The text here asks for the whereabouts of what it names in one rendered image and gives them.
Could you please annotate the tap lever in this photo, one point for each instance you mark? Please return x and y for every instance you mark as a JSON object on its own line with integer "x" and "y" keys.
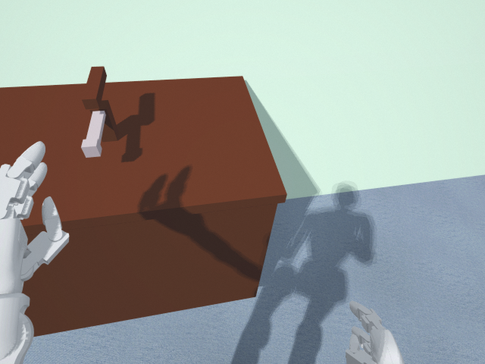
{"x": 91, "y": 145}

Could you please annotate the left robot forearm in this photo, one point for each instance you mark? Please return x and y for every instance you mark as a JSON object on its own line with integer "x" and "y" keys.
{"x": 16, "y": 329}

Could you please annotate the robot left hand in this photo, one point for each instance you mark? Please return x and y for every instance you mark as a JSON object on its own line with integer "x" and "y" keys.
{"x": 17, "y": 186}

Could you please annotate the counter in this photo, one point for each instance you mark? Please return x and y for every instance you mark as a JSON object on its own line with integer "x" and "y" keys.
{"x": 175, "y": 214}

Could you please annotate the robot right hand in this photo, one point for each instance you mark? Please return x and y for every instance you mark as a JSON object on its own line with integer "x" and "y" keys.
{"x": 380, "y": 346}

